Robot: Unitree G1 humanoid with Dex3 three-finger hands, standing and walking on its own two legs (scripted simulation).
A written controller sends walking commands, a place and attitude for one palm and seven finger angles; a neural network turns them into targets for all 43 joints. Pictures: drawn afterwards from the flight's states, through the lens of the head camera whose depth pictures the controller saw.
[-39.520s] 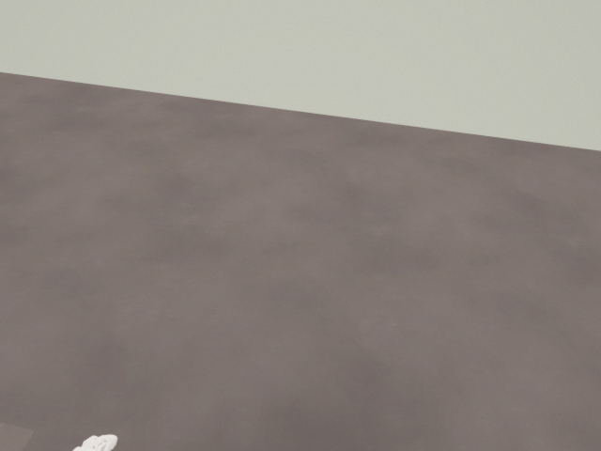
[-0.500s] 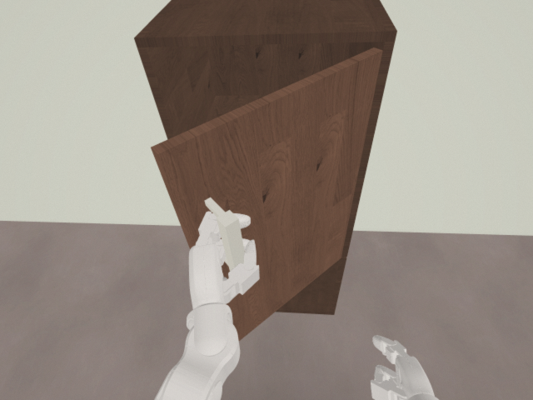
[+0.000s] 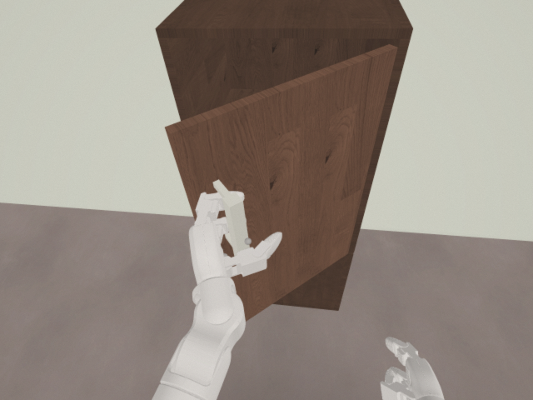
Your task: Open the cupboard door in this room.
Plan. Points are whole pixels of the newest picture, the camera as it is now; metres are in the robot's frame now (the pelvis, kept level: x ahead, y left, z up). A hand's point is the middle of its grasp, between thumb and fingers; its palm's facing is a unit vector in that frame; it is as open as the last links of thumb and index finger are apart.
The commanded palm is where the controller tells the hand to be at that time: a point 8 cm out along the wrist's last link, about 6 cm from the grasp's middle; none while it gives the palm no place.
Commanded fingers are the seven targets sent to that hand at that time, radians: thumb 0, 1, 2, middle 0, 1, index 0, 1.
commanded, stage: open thumb and fingers to let go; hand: left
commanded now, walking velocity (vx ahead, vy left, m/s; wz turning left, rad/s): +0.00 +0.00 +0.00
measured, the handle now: (231, 223) +0.36 +0.08 +0.09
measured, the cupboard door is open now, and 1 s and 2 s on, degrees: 41 43 43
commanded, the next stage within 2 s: slide the hand sideways off the handle in 0.44 s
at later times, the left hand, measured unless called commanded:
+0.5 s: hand (243, 234) +0.32 +0.06 +0.11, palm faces +0.23 -0.97 -0.03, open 15.1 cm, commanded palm +0.27 +0.10 +0.09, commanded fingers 0.00 -0.50 0.30 -0.15 -0.30 -0.15 -0.30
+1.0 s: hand (239, 273) +0.26 +0.06 +0.10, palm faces -0.13 -0.99 -0.02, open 16.3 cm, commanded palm +0.23 +0.12 +0.09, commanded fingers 0.00 -0.50 0.30 -0.15 -0.30 -0.15 -0.30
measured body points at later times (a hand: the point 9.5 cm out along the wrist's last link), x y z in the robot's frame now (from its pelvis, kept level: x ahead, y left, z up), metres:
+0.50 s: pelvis +0.00 +0.04 +0.00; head +0.00 +0.03 +0.45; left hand +0.30 +0.11 +0.11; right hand +0.19 -0.16 -0.10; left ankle -0.02 +0.14 -0.73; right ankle +0.03 -0.08 -0.73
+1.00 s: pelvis +0.00 +0.03 +0.00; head -0.01 +0.01 +0.45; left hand +0.26 +0.11 +0.10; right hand +0.18 -0.18 -0.09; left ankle -0.02 +0.14 -0.73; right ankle +0.03 -0.08 -0.73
